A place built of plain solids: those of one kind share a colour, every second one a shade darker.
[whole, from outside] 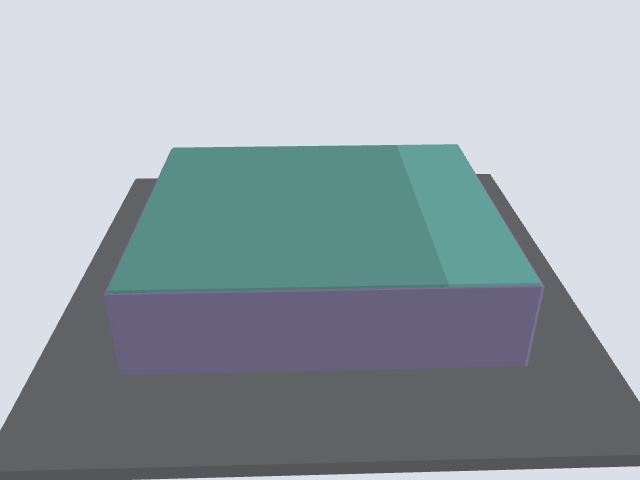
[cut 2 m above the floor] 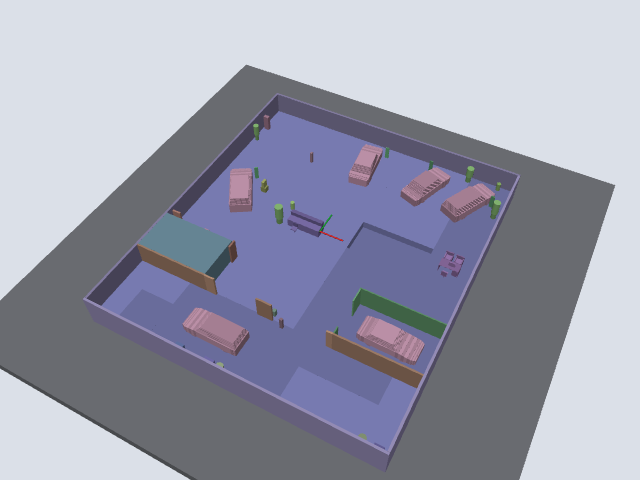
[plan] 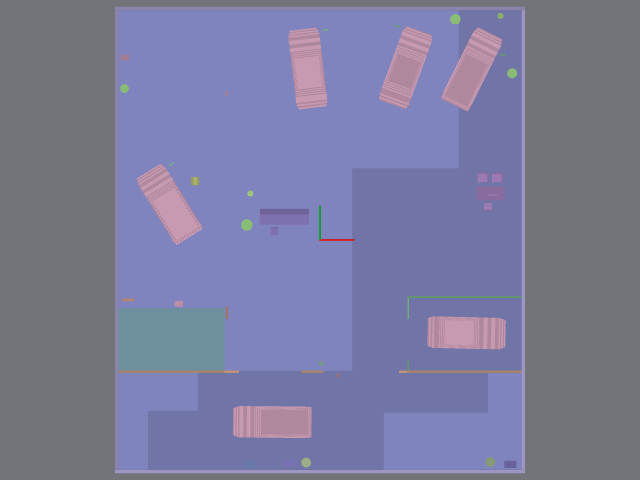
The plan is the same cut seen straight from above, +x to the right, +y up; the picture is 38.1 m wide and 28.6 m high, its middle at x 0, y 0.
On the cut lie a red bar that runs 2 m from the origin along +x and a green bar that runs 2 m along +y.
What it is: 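A car dealer's showroom with its handover bay and the front of its workshop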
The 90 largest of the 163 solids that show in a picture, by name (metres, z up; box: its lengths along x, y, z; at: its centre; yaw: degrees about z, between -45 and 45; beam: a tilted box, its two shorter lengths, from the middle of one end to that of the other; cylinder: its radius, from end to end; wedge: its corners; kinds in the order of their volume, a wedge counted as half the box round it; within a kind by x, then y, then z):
{
 "floor_1": {"box": [1.78, 5.93, 0.99], "at": [-11.13, -10.73, 0.45]},
 "floor_2": {"box": [2.97, 2.25, 0.99], "at": [-8.77, -12.57, 0.45]},
 "floor_3": {"box": [2.97, 1.28, 0.99], "at": [-8.77, -10.81, 0.45]},
 "floor_4": {"box": [2.97, 2.41, 0.99], "at": [-8.77, -8.97, 0.45]},
 "floor_5": {"box": [13.93, 21.48, 0.99], "at": [-5.05, 2.96, 0.45]},
 "floor_6": {"box": [11.1, 5.93, 0.99], "at": [-1.74, -10.73, 0.45]},
 "floor_7": {"box": [6.37, 8.86, 0.99], "at": [5.09, -3.36, 0.45]},
 "floor_8": {"box": [6.37, 3.21, 0.31], "at": [5.09, 2.67, 0.11]},
 "floor_9": {"box": [6.37, 9.43, 0.99], "at": [5.09, 8.98, 0.45]},
 "floor_10": {"box": [6.21, 2.36, 0.99], "at": [6.9, -12.51, 0.45]},
 "floor_11": {"box": [6.21, 1.06, 0.99], "at": [6.9, -10.81, 0.45]},
 "floor_12": {"box": [6.21, 2.53, 0.99], "at": [6.9, -9.03, 0.45]},
 "floor_13": {"box": [3.76, 21.48, 0.99], "at": [10.14, 2.96, 0.45]},
 "floor_14": {"box": [2.02, 5.93, 0.99], "at": [11.01, -10.73, 0.45]},
 "roof_1": {"box": [24.04, 5.92, 1.97], "at": [0.0, -10.74, 5.79]},
 "roof_2": {"box": [24.04, 21.47, 0.2], "at": [0.0, 2.96, 6.67]},
 "wall_1": {"box": [0.2, 27.39, 6.62], "at": [-12.12, 0.0, 3.26]},
 "wall_2": {"box": [24.44, 0.2, 6.62], "at": [0.0, -13.8, 3.26]},
 "wall_3": {"box": [24.44, 0.2, 6.62], "at": [0.0, 13.8, 3.26]},
 "wall_4": {"box": [0.2, 27.39, 6.62], "at": [12.12, 0.0, 3.26]},
 "block_1": {"box": [6.33, 3.72, 2.95], "at": [-8.85, -5.92, 2.42]},
 "car_1": {"box": [1.92, 0.21, 0.8], "at": [-9.94, 3.68, 1.53], "yaw": 31.7},
 "car_2": {"box": [1.92, 0.21, 0.83], "at": [-9.83, 3.51, 1.54], "yaw": 31.7},
 "car_3": {"box": [1.92, 0.21, 0.86], "at": [-9.73, 3.34, 1.56], "yaw": 31.7},
 "car_4": {"box": [1.92, 0.21, 0.89], "at": [-9.62, 3.17, 1.57], "yaw": 31.7},
 "car_5": {"box": [1.92, 3.03, 0.89], "at": [-8.77, 1.8, 1.57], "yaw": 31.7},
 "car_6": {"box": [1.82, 3.34, 0.08], "at": [-8.69, 1.66, 2.05], "yaw": 31.7},
 "car_7": {"box": [1.77, 3.26, 0.08], "at": [-8.68, 1.65, 2.12], "yaw": 31.7},
 "car_8": {"box": [1.73, 3.18, 0.08], "at": [-8.67, 1.63, 2.19], "yaw": 31.7},
 "car_9": {"box": [1.69, 3.09, 0.08], "at": [-8.66, 1.61, 2.26], "yaw": 31.7},
 "car_10": {"box": [1.65, 3.01, 0.08], "at": [-8.65, 1.59, 2.33], "yaw": 31.7},
 "car_11": {"box": [1.6, 2.93, 0.08], "at": [-8.63, 1.58, 2.4], "yaw": 31.7},
 "car_12": {"box": [1.56, 2.84, 0.08], "at": [-8.62, 1.56, 2.47], "yaw": 31.7},
 "car_13": {"box": [1.52, 2.76, 0.08], "at": [-8.61, 1.54, 2.54], "yaw": 31.7},
 "car_14": {"box": [0.23, 1.88, 0.73], "at": [-4.46, -10.83, 1.46], "yaw": -0.5},
 "car_15": {"box": [0.23, 1.88, 0.76], "at": [-4.25, -10.83, 1.47], "yaw": -0.5},
 "car_16": {"box": [0.23, 1.88, 0.79], "at": [-4.03, -10.84, 1.48], "yaw": -0.5},
 "car_17": {"box": [3.04, 1.88, 0.79], "at": [-2.41, -10.85, 1.48], "yaw": -0.5},
 "car_18": {"box": [3.35, 1.77, 0.07], "at": [-2.24, -10.85, 1.91], "yaw": -0.5},
 "car_19": {"box": [3.27, 1.73, 0.07], "at": [-2.23, -10.85, 1.97], "yaw": -0.5},
 "car_20": {"box": [3.19, 1.68, 0.07], "at": [-2.21, -10.85, 2.04], "yaw": -0.5},
 "car_21": {"box": [3.11, 1.64, 0.07], "at": [-2.19, -10.85, 2.1], "yaw": -0.5},
 "car_22": {"box": [3.04, 1.6, 0.07], "at": [-2.17, -10.85, 2.17], "yaw": -0.5},
 "car_23": {"box": [2.96, 1.56, 0.07], "at": [-2.15, -10.85, 2.24], "yaw": -0.5},
 "car_24": {"box": [2.88, 1.51, 0.07], "at": [-2.13, -10.85, 2.3], "yaw": -0.5},
 "car_25": {"box": [2.8, 1.47, 0.07], "at": [-2.11, -10.85, 2.37], "yaw": -0.5},
 "car_26": {"box": [1.86, 0.23, 0.71], "at": [-0.95, 12.05, 1.44], "yaw": 6.9},
 "car_27": {"box": [1.86, 0.23, 0.74], "at": [-0.92, 11.84, 1.46], "yaw": 6.9},
 "car_28": {"box": [1.86, 0.23, 0.77], "at": [-0.89, 11.62, 1.47], "yaw": 6.9},
 "car_29": {"box": [1.86, 0.23, 0.79], "at": [-0.87, 11.4, 1.49], "yaw": 6.9},
 "car_30": {"box": [1.86, 2.7, 0.79], "at": [-0.69, 9.96, 1.49], "yaw": 6.9},
 "car_31": {"box": [1.76, 2.68, 0.07], "at": [-0.69, 9.96, 1.91], "yaw": 6.9},
 "car_32": {"box": [1.71, 2.56, 0.07], "at": [-0.69, 9.96, 1.98], "yaw": 6.9},
 "car_33": {"box": [1.67, 2.45, 0.07], "at": [-0.69, 9.96, 2.04], "yaw": 6.9},
 "car_34": {"box": [1.86, 0.37, 0.79], "at": [-0.51, 8.45, 1.49], "yaw": 6.9},
 "car_35": {"box": [1.85, 0.36, 0.74], "at": [4.51, 8.61, 1.46], "yaw": -19.9},
 "car_36": {"box": [1.85, 2.69, 0.74], "at": [5.03, 10.03, 1.46], "yaw": -19.9},
 "car_37": {"box": [1.75, 2.67, 0.08], "at": [5.03, 10.03, 1.87], "yaw": -19.9},
 "car_38": {"box": [1.7, 2.54, 0.08], "at": [5.03, 10.03, 1.94], "yaw": -19.9},
 "car_39": {"box": [1.66, 2.41, 0.08], "at": [5.03, 10.04, 2.01], "yaw": -19.9},
 "car_40": {"box": [1.85, 0.23, 0.74], "at": [5.52, 11.39, 1.46], "yaw": -19.9},
 "car_41": {"box": [1.85, 0.23, 0.71], "at": [5.59, 11.6, 1.45], "yaw": -19.9},
 "car_42": {"box": [0.26, 1.88, 0.72], "at": [6.93, -5.49, 1.44], "yaw": -1.3},
 "car_43": {"box": [2.48, 1.88, 0.72], "at": [8.28, -5.53, 1.44], "yaw": -1.3},
 "car_44": {"box": [1.45, 2.82, 0.08], "at": [8.73, 9.52, 2.39], "yaw": -26.5},
 "car_45": {"box": [1.49, 2.9, 0.08], "at": [8.74, 9.53, 2.32], "yaw": -26.5},
 "car_46": {"box": [1.53, 2.99, 0.08], "at": [8.75, 9.55, 2.24], "yaw": -26.5},
 "car_47": {"box": [1.57, 3.08, 0.08], "at": [8.76, 9.57, 2.17], "yaw": -26.5},
 "car_48": {"box": [1.62, 3.16, 0.08], "at": [8.77, 9.59, 2.1], "yaw": -26.5},
 "car_49": {"box": [1.66, 3.25, 0.08], "at": [8.77, 9.61, 2.02], "yaw": -26.5},
 "car_50": {"box": [1.7, 3.33, 0.08], "at": [8.78, 9.62, 1.95], "yaw": -26.5},
 "car_51": {"box": [1.74, 3.42, 0.08], "at": [8.79, 9.64, 1.88], "yaw": -26.5},
 "car_52": {"box": [1.85, 3.11, 0.76], "at": [8.87, 9.79, 1.47], "yaw": -26.5},
 "car_53": {"box": [1.85, 0.24, 0.76], "at": [9.61, 11.28, 1.47], "yaw": -26.5},
 "car_54": {"box": [0.24, 1.88, 0.72], "at": [9.63, -5.56, 1.44], "yaw": -1.3},
 "car_55": {"box": [1.85, 0.24, 0.73], "at": [9.71, 11.48, 1.46], "yaw": -26.5},
 "car_56": {"box": [1.85, 0.24, 0.7], "at": [9.8, 11.68, 1.44], "yaw": -26.5},
 "car_57": {"box": [0.24, 1.88, 0.69], "at": [9.86, -5.56, 1.43], "yaw": -1.3},
 "car_58": {"box": [0.24, 1.88, 0.67], "at": [10.08, -5.57, 1.41], "yaw": -1.3},
 "part_1": {"box": [6.33, 0.15, 3.86], "at": [-8.85, -7.85, 2.88]},
 "part_2": {"box": [0.86, 0.15, 3.86], "at": [-5.25, -7.85, 2.88]},
 "part_3": {"box": [1.33, 0.15, 3.86], "at": [-0.46, -7.85, 2.88]},
 "part_4": {"box": [6.81, 0.15, 3.86], "at": [8.61, -7.85, 2.88]},
 "counter_1": {"box": [2.93, 0.6, 0.74], "at": [-2.12, 1.21, 1.31]},
 "counter_2": {"box": [2.93, 0.35, 1.1], "at": [-2.12, 1.69, 1.49]},
 "screen_1": {"box": [0.1, 1.25, 2.71], "at": [5.26, -4.08, 2.3]},
 "screen_2": {"box": [6.81, 0.1, 2.71], "at": [8.61, -3.4, 2.3]},
 "tub_1": {"cylinder": 0.34, "from": [-4.36, 0.9, 1.6], "to": [-4.36, 0.9, 2.84]},
 "tub_2": {"cylinder": 0.3, "from": [11.45, 9.93, 1.57], "to": [11.45, 9.93, 2.8]},
 "pulpit_1": {"box": [0.63, 0.48, 1.12], "at": [-4.17, -13.38, 1.5]}
}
